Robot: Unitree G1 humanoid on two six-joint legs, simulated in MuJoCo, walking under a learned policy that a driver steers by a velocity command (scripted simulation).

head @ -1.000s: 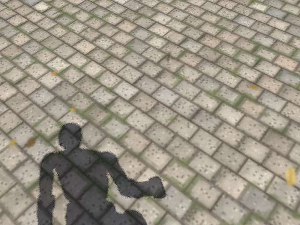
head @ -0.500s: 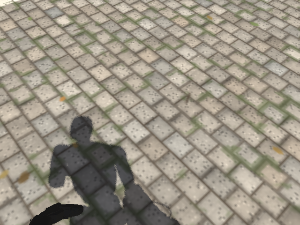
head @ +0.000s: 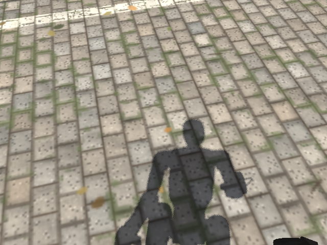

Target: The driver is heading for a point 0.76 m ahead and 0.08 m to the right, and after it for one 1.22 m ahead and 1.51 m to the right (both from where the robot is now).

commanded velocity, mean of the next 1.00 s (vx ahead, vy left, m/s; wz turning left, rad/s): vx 0.50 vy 0.00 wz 0.08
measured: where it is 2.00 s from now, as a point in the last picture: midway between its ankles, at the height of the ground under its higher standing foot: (186, 126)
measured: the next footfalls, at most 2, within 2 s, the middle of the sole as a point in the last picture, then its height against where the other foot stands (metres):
left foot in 0.10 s outside the picture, level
right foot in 0.66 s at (199, 230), level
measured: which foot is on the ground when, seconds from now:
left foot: up 0.00-0.08, down 0.10-0.68, up 0.70-1.00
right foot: down 0.00-0.12, up 0.14-0.64, down 0.66-1.00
